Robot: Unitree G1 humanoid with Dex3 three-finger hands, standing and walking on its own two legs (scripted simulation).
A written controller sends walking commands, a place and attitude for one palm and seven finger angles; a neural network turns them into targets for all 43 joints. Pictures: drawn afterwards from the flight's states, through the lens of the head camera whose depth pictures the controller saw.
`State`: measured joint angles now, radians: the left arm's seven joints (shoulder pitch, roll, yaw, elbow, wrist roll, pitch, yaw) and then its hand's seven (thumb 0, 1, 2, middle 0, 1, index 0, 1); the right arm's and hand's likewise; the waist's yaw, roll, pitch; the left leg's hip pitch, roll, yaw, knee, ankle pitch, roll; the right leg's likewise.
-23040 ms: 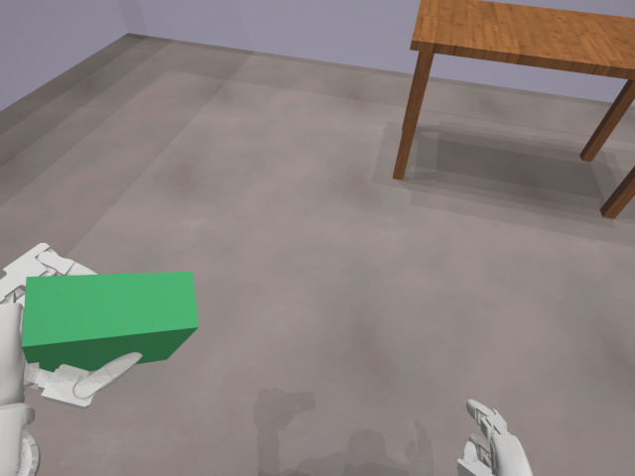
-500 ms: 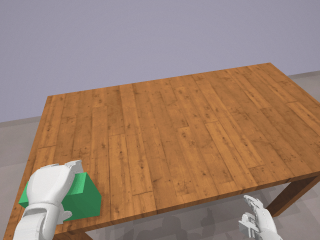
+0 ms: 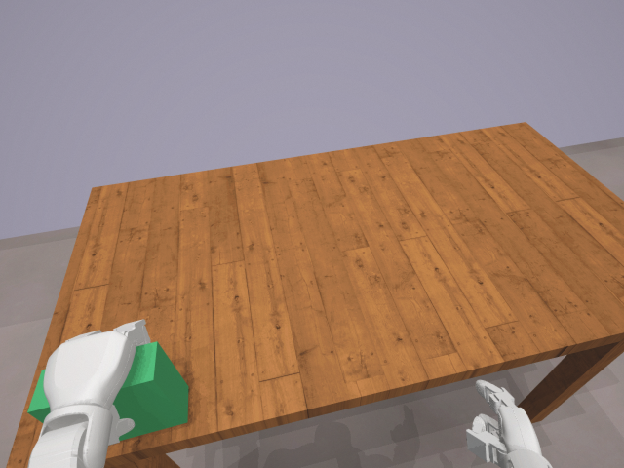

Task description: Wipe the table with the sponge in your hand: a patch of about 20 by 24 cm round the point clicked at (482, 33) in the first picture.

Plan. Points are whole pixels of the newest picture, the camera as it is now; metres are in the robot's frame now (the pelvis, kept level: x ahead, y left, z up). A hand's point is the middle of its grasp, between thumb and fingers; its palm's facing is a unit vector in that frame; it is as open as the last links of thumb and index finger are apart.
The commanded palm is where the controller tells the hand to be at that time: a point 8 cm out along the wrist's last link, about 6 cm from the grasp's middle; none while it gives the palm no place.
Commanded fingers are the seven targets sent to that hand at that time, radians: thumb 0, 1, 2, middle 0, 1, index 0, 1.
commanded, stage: lower the sponge onto the table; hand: left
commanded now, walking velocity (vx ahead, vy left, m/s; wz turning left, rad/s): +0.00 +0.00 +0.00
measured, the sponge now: (125, 404) +0.17 +0.29 -0.03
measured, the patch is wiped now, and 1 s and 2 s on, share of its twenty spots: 0.00 0.20 0.35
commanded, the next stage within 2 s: wipe forward along the first lane in 0.18 s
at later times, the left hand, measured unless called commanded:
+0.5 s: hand (119, 375) +0.19 +0.30 +0.01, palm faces -0.06 -0.07 -1.00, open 9.8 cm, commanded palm +0.18 +0.30 +0.06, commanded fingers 0.00 0.10 1.30 -1.20 -1.60 -1.20 -1.60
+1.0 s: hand (125, 337) +0.25 +0.32 +0.01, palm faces -0.13 -0.01 -0.99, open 9.9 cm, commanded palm +0.24 +0.31 +0.04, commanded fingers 0.00 0.10 1.30 -1.20 -1.60 -1.20 -1.60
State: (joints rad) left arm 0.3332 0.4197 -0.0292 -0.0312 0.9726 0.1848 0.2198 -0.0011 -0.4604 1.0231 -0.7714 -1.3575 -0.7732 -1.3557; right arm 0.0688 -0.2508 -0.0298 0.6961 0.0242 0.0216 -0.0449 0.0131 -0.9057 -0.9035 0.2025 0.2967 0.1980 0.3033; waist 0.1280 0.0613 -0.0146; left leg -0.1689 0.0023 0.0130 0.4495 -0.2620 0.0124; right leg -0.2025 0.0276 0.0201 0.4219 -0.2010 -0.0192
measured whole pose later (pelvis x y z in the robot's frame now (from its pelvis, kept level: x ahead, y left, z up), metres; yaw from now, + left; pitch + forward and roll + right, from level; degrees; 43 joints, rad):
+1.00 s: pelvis -0.01 -0.01 -0.01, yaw +2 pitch +6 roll +0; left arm -0.10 0.47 0.00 0.43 1.02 0.10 0.19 0.01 -0.57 1.13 -0.81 -1.32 -0.81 -1.34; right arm 0.13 -0.27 -0.03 0.73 0.05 0.03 -0.08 0.01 -0.91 -0.90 0.20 0.30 0.21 0.30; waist 0.09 0.06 -0.06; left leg -0.39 0.00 -0.03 0.56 -0.27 0.00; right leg -0.42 0.02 -0.02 0.54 -0.23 -0.03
